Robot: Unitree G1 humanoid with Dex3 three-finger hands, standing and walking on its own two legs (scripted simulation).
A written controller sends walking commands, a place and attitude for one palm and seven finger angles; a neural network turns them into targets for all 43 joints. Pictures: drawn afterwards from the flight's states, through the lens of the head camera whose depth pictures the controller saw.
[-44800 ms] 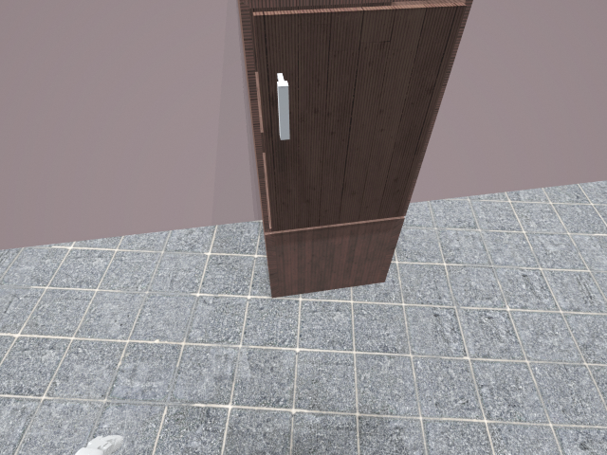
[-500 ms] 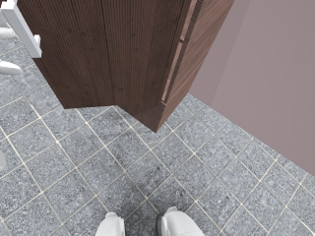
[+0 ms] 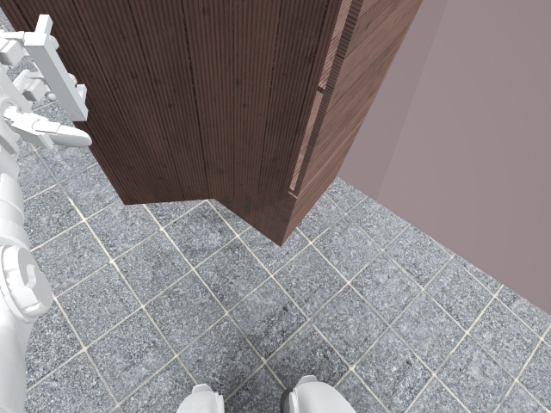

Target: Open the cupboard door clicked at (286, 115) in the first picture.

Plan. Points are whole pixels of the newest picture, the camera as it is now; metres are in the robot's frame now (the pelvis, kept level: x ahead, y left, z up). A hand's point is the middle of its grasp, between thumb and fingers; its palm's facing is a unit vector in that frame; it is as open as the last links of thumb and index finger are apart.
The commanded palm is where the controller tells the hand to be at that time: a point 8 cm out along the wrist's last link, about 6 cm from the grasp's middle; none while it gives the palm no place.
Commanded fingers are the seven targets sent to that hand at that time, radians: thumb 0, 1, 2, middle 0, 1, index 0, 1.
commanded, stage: slide the fingers in behind the handle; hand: left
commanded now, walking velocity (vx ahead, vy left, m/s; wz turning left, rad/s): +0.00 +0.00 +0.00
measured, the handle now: (62, 71) +0.56 +0.24 +0.11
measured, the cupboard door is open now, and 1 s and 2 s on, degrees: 45 44 47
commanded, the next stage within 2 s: close the thumb around the handle in 0.84 s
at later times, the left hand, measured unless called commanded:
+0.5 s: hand (81, 97) +0.52 +0.21 +0.11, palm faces +0.06 -1.00 -0.01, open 13.9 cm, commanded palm +0.50 +0.26 +0.11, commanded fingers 0.00 -0.50 0.30 -0.30 -1.20 -0.30 -1.20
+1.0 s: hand (77, 96) +0.52 +0.22 +0.11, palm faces +0.05 -1.00 +0.00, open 13.8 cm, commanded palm +0.49 +0.26 +0.11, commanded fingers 0.00 -0.28 0.40 -0.32 -1.22 -0.32 -1.22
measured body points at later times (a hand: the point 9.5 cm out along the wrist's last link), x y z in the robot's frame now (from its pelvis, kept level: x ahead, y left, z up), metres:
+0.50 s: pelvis +0.00 -0.01 +0.00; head +0.12 +0.01 +0.43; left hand +0.51 +0.27 +0.11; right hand -0.02 -0.28 -0.11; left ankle -0.01 +0.09 -0.69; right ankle +0.00 -0.13 -0.69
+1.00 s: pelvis +0.00 -0.01 +0.00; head +0.12 +0.01 +0.43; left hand +0.51 +0.27 +0.12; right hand -0.03 -0.27 -0.10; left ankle -0.01 +0.09 -0.69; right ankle +0.00 -0.13 -0.69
